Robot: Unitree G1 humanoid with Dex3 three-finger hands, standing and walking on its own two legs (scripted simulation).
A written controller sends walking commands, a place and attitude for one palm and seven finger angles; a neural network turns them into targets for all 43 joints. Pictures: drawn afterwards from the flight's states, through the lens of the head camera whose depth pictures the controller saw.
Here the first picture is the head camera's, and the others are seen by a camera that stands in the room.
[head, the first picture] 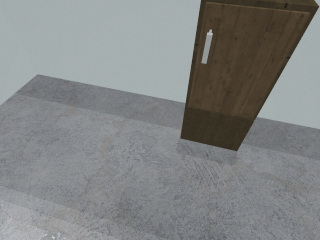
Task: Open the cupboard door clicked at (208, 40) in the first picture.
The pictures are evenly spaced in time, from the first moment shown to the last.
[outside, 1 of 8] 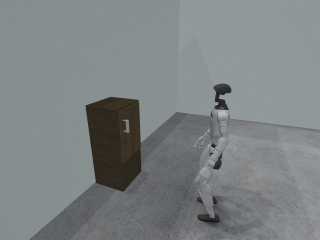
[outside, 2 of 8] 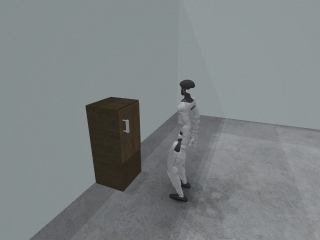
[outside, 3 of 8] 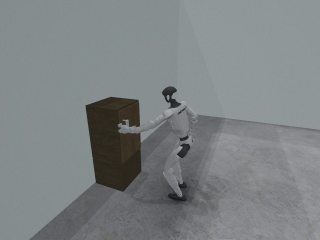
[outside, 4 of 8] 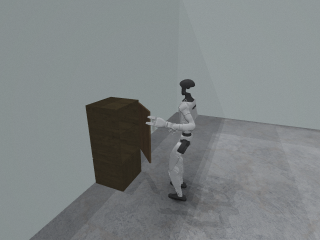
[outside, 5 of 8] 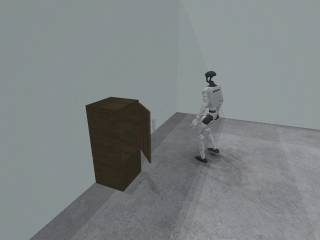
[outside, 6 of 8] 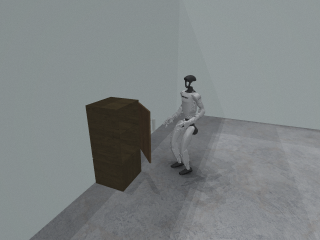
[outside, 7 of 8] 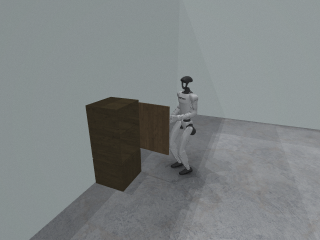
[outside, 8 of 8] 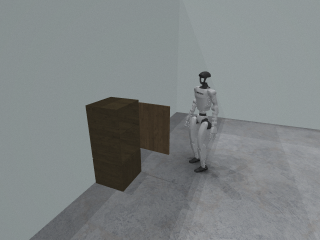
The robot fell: no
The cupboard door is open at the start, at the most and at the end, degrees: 0 87 87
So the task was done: yes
